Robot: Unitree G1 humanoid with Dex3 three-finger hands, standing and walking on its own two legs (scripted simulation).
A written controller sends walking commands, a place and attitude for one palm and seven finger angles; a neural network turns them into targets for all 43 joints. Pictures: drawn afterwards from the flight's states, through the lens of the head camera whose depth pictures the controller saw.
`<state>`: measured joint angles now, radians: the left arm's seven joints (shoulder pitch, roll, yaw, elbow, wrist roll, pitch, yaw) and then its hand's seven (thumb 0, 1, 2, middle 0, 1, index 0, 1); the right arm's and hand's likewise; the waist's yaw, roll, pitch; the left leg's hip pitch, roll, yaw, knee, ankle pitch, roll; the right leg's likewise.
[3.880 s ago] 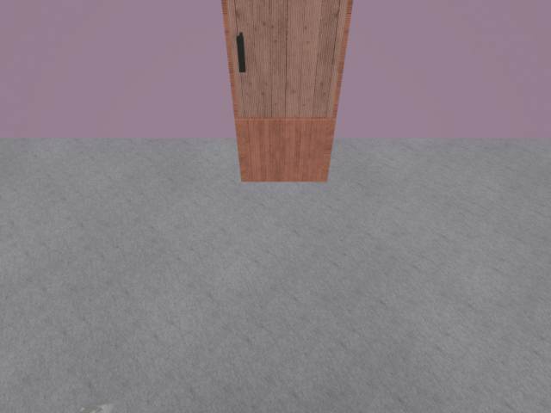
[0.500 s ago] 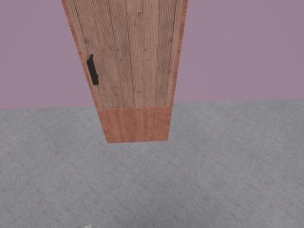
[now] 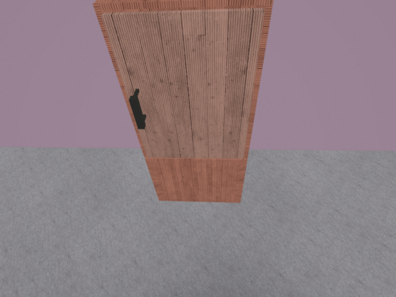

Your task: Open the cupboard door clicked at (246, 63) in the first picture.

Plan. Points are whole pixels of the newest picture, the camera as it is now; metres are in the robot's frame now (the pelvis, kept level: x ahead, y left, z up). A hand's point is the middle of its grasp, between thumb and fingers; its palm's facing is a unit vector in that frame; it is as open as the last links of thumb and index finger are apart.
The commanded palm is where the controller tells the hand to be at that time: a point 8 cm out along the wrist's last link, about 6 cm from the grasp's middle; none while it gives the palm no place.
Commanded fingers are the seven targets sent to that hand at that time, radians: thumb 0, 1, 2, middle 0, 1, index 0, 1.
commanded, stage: take the last steps up to it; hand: left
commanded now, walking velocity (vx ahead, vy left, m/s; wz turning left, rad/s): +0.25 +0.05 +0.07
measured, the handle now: (139, 109) +0.70 +0.26 -0.04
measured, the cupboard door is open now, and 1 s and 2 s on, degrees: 0 0 0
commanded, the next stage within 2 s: come to a stop and stand still in 0.30 s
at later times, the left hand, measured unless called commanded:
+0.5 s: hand out of the picture +0.07 +0.20 -0.18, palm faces +0.10 -0.98 -0.17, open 7.4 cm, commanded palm none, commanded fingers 0.00 0.90 0.90 -0.20 -0.30 -0.20 -0.30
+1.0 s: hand (125, 271) +0.21 +0.21 -0.17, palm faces +0.06 -0.97 -0.22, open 7.4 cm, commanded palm none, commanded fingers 0.00 0.90 0.90 -0.20 -0.30 -0.20 -0.30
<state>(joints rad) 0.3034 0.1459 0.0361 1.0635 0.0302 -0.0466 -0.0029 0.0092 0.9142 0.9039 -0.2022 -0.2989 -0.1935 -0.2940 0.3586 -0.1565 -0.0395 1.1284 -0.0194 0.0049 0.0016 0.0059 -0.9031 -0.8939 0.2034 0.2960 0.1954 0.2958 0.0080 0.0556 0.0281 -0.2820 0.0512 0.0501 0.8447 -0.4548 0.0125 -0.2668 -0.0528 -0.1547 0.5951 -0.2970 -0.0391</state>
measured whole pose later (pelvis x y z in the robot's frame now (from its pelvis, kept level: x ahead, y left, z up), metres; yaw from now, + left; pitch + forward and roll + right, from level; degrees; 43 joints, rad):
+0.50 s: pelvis +0.13 +0.04 +0.00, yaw +1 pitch -1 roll +1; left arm 0.36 0.14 0.03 1.14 0.02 -0.01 0.03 0.01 0.91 0.90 -0.20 -0.30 -0.20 -0.29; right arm 0.14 -0.13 -0.03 1.01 -0.01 -0.06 -0.03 -0.01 -0.93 -0.89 0.20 0.30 0.20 0.30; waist 0.04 -0.04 0.07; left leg -0.28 0.03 0.17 0.53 -0.22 0.03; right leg -0.35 -0.09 -0.07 1.00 -0.47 0.01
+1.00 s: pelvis +0.14 +0.03 +0.00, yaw +2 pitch -1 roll +0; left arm 0.14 0.18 0.04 1.01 0.02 0.03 0.03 0.01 0.91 0.90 -0.21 -0.30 -0.20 -0.29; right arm 0.23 -0.18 -0.05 1.06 -0.01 0.03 -0.02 0.00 -0.91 -0.89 0.20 0.30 0.19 0.30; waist 0.00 -0.01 0.08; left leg -0.21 0.02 0.06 0.54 -0.30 -0.02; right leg -0.31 -0.05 -0.10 0.56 -0.23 -0.01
